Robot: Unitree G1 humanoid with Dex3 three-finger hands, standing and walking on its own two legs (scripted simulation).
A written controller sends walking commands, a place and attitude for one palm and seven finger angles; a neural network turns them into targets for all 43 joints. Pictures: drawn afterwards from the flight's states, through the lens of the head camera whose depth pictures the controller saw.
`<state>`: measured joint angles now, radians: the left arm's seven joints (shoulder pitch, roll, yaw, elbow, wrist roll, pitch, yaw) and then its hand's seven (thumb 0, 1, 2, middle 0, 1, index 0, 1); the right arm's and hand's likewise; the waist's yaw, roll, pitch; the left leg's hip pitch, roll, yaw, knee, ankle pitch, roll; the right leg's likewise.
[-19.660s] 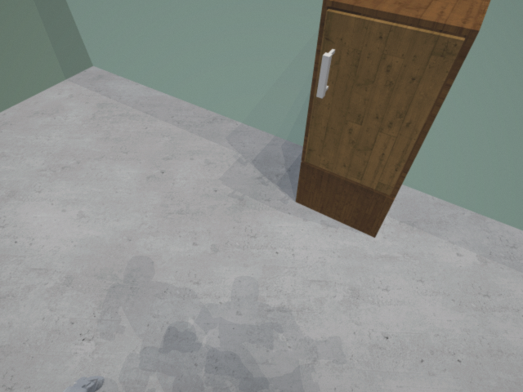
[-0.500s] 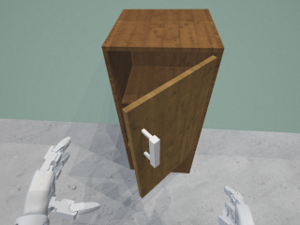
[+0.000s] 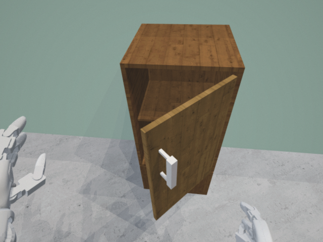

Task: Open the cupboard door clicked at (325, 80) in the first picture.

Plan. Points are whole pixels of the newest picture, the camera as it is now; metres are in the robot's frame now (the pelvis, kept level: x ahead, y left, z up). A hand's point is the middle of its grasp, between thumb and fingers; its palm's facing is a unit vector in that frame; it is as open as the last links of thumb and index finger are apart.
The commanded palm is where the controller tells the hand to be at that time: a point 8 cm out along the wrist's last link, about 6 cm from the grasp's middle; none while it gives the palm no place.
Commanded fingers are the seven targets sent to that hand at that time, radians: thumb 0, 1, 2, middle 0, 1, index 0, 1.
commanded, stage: draw the hand back to the body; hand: left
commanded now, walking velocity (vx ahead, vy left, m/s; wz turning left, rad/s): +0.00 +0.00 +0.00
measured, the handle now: (167, 168) +0.34 +0.04 -0.04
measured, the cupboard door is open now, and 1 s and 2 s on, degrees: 46 46 46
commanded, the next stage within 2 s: step back with the hand held close in 0.36 s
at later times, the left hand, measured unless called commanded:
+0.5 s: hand (45, 176) +0.18 +0.24 +0.16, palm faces +0.45 -0.79 -0.41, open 7.4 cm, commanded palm +0.13 +0.28 +0.17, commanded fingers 0.00 0.90 0.90 -0.20 -0.30 -0.20 -0.30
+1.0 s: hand (23, 194) +0.15 +0.26 +0.16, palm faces +0.36 -0.77 -0.52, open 7.4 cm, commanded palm +0.09 +0.30 +0.17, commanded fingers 0.00 0.90 0.90 -0.20 -0.30 -0.20 -0.30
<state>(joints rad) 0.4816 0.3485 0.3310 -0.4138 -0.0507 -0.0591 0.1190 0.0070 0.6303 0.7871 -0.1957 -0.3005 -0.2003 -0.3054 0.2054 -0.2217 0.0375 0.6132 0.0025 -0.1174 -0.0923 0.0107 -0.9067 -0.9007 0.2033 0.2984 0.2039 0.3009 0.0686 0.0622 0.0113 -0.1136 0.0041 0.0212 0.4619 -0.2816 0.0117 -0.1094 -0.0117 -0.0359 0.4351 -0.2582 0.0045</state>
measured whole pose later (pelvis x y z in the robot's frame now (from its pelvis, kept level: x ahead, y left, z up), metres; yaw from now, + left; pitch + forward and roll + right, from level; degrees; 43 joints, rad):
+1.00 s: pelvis -0.06 +0.01 +0.00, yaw -2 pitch -1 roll +0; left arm 0.57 0.43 0.42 -0.49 -0.03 -0.17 0.13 0.01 0.89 0.90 -0.21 -0.30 -0.21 -0.31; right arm 0.18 -0.23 -0.01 0.55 0.01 -0.02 -0.09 0.01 -0.91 -0.90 0.20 0.30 0.20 0.30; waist 0.00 0.01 0.05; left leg -0.28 0.01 0.05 0.48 -0.19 0.03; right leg -0.29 -0.01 0.00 0.45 -0.15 0.02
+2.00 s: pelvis -0.27 +0.01 -0.02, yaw +0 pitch +1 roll -1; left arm 0.48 0.39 0.41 -0.52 -0.03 -0.21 0.16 0.01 0.89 0.90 -0.21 -0.30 -0.21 -0.31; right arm 0.20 -0.18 0.02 0.63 0.00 -0.15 -0.07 0.01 -0.91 -0.90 0.21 0.30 0.21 0.30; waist 0.02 -0.04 -0.02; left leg -0.39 0.00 0.05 0.59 -0.22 0.03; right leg -0.22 0.00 0.09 0.60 -0.39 0.04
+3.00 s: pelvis -0.34 +0.04 +0.00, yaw -6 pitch +0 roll +0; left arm 0.56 0.39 0.39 -0.47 -0.04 -0.17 0.14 0.02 0.89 0.90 -0.21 -0.30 -0.21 -0.31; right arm 0.19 -0.18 0.03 0.61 0.00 -0.12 -0.07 0.01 -0.91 -0.90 0.20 0.30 0.21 0.30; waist 0.01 0.00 0.02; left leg -0.25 0.03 0.09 0.46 -0.21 0.01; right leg -0.18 0.01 -0.04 0.44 -0.26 -0.02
